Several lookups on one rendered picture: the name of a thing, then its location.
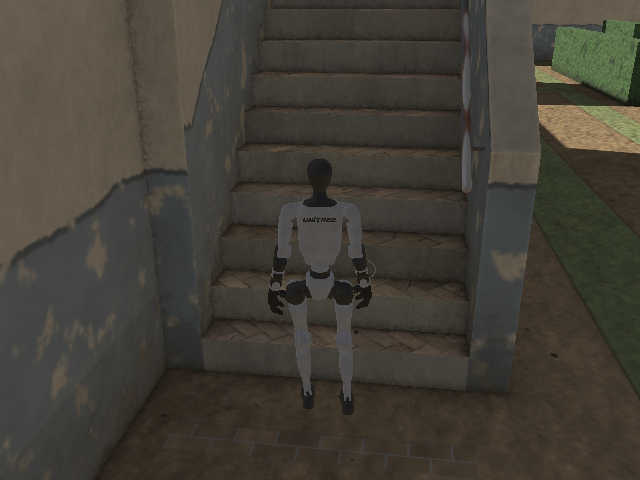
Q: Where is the right robot forearm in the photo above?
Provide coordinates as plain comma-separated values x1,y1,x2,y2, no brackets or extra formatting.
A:
352,244,370,288

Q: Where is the robot right hand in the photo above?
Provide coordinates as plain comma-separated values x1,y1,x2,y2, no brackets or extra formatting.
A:
353,285,372,309

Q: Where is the robot right upper arm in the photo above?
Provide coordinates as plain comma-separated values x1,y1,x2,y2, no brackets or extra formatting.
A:
340,202,363,259

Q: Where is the robot left hand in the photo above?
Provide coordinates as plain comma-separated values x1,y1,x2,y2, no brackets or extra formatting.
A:
268,288,287,315

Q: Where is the robot left foot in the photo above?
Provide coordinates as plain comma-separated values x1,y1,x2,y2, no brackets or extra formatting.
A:
301,384,315,409

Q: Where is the robot left upper arm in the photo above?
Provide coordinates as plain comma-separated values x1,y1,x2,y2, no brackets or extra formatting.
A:
277,202,299,259

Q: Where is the left robot forearm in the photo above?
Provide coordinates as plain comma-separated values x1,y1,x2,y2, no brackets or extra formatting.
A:
269,244,287,291

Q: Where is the humanoid robot torso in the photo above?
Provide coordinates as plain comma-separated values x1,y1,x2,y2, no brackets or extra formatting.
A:
296,197,343,300

